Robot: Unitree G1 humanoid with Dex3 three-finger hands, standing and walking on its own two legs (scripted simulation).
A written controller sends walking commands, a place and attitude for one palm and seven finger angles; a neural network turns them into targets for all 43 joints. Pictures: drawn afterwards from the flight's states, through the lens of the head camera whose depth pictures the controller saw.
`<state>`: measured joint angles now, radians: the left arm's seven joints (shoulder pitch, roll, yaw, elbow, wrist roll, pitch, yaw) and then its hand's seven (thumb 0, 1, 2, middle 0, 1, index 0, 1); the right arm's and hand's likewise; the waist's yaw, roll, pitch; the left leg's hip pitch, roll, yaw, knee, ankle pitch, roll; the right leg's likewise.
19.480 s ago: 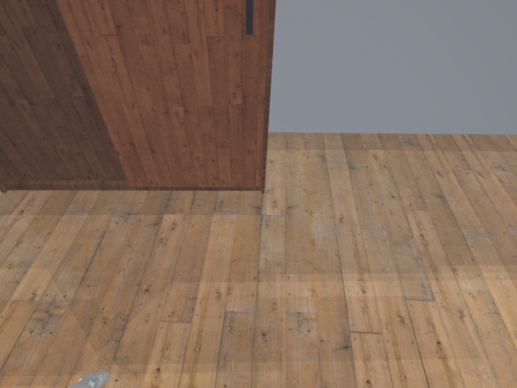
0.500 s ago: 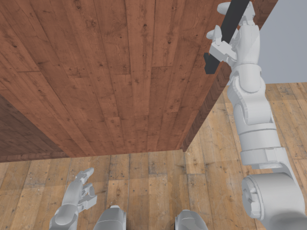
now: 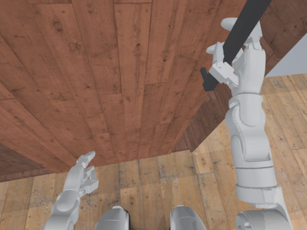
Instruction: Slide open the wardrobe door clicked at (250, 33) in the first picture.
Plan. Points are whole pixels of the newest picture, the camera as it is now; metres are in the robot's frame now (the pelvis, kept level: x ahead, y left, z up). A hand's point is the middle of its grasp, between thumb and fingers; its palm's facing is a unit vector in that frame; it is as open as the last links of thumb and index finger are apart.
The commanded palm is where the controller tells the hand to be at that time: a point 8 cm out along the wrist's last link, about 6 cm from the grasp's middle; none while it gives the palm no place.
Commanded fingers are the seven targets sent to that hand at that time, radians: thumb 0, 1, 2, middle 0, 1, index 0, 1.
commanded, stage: step sideways, sliding the door along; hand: right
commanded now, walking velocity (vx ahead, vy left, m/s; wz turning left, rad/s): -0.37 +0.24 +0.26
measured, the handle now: (229, 34) +0.45 -0.14 +0.23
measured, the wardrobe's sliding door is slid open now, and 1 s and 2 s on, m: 0.15 0.53 0.59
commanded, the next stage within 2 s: stop walking and hold the door there in 1.64 s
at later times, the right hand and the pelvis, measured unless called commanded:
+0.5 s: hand (111, 75) +0.37 +0.09 +0.19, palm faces -0.09 +0.99 -0.07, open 6.4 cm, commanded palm +0.35 +0.06 +0.19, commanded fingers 0.00 -0.90 -0.90 0.45 1.40 0.45 1.40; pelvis +0.00 +0.12 +0.00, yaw +6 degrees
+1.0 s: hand out of the picture +0.33 +0.25 +0.20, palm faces -0.20 +0.97 -0.13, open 6.6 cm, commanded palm +0.32 +0.20 +0.20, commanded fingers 0.00 -0.90 -0.90 0.45 1.40 0.45 1.40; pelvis -0.09 +0.24 +0.01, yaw +12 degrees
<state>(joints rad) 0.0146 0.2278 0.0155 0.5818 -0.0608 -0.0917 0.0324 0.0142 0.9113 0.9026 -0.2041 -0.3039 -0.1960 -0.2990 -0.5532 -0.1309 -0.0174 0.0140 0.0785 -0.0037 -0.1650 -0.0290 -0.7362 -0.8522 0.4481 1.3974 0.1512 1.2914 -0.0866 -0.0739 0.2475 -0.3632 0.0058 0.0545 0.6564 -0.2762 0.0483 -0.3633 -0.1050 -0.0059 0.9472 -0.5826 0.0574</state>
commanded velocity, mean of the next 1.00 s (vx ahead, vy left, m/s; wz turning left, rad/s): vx -0.15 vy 0.28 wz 0.08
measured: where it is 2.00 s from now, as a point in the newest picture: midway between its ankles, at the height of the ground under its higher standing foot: outside the picture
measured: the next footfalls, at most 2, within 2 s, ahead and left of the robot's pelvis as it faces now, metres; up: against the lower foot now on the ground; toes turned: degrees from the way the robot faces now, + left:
right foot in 0.08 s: +0.02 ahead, -0.12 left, +0.00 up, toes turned -9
left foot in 0.38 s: +0.09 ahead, +0.23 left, +0.00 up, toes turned +7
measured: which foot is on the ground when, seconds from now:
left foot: down 0.00-0.10, up 0.12-0.36, down 0.38-0.62, up 0.64-0.80, down 0.82-1.00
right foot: up 0.00-0.06, down 0.08-0.40, up 0.42-0.60, down 0.62-0.82, up 0.84-1.00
